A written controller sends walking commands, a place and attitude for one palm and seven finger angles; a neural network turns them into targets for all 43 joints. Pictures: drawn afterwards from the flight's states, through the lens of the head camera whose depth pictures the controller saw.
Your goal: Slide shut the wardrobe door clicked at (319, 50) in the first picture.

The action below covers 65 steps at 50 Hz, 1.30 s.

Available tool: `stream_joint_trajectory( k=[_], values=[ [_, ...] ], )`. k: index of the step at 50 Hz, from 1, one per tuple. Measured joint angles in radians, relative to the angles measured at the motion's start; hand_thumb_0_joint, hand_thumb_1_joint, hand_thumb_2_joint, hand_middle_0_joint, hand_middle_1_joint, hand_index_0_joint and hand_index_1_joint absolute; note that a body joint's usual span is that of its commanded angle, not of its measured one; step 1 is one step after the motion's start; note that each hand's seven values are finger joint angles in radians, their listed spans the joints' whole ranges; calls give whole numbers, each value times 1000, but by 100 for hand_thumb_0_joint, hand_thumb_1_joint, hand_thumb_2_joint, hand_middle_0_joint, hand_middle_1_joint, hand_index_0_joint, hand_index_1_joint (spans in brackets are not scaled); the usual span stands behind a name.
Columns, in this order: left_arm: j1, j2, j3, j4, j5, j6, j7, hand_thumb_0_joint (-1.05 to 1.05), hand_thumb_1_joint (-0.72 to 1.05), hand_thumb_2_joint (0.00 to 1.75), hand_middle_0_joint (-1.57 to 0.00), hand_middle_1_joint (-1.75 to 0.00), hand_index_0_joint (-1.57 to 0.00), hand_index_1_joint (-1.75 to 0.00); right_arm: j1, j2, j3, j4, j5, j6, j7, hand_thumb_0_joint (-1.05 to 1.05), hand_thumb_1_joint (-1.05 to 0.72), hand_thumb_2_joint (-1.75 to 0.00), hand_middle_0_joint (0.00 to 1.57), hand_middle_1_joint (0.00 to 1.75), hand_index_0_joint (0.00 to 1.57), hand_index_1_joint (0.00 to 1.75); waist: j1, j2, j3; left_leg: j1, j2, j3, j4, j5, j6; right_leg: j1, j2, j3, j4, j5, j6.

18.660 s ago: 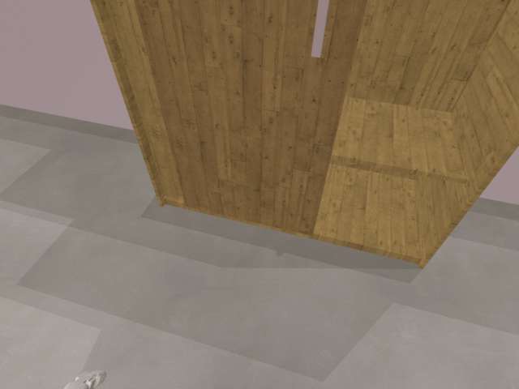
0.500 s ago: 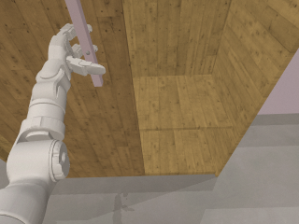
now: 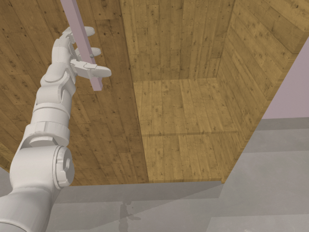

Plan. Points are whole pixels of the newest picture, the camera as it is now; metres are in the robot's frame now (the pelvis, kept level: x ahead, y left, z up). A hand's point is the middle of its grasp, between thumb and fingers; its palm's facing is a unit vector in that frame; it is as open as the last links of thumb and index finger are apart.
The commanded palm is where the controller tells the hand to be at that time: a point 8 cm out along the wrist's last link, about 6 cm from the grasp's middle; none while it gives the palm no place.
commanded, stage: slide the fingers in behind the handle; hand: left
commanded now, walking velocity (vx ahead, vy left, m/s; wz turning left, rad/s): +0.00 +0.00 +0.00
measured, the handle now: (86, 44) +0.52 +0.17 +0.25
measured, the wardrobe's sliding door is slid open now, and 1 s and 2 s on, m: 0.48 0.48 0.48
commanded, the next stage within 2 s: grip the handle and tug to test in 0.28 s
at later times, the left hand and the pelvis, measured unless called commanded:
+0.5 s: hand (92, 56) +0.47 +0.14 +0.24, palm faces +0.05 -1.00 -0.01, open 13.9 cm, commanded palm +0.45 +0.19 +0.23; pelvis +0.00 +0.00 +0.00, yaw +0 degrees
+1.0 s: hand (91, 56) +0.47 +0.15 +0.24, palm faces +0.05 -1.00 +0.00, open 6.6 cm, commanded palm +0.46 +0.20 +0.23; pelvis +0.00 +0.01 +0.00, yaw +0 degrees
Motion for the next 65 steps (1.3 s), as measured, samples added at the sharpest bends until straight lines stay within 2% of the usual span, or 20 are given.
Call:
stream_joint_trajectory(
  k=[25,34,53,65],
  values=[
    [10,-16,-14,-19,-4,-5,8,-1,-46,32,-31,-121,-26,-121,-5,4,-1,2,-2,-4,5,1,-90,-90,20,30,20,30,7,-1,-4,1,-5,-5,2,-4,1,2,-4,-3,4,-7,2],
    [5,-22,-24,-28,-5,4,11,-1,-17,44,-33,-125,-30,-125,-11,6,1,2,-1,2,3,1,-90,-90,20,30,20,30,10,-3,2,3,-8,-5,7,-9,5,6,-7,-4,6,-10,6],
    [-17,-14,-18,9,-1,-5,11,1,67,80,-43,-137,-41,-137,1,6,1,7,-4,2,1,1,-90,-90,20,30,20,30,2,-9,1,-4,-10,-1,5,-7,10,-2,-10,1,3,-6,11],
    [-46,-2,-7,61,8,-21,3,1,68,82,-43,-140,-41,-140,11,7,2,12,-7,-3,-1,1,-90,-90,20,30,20,30,-4,-11,-1,-19,-8,-3,10,-3,8,-15,-8,0,6,-1,9]
  ],
)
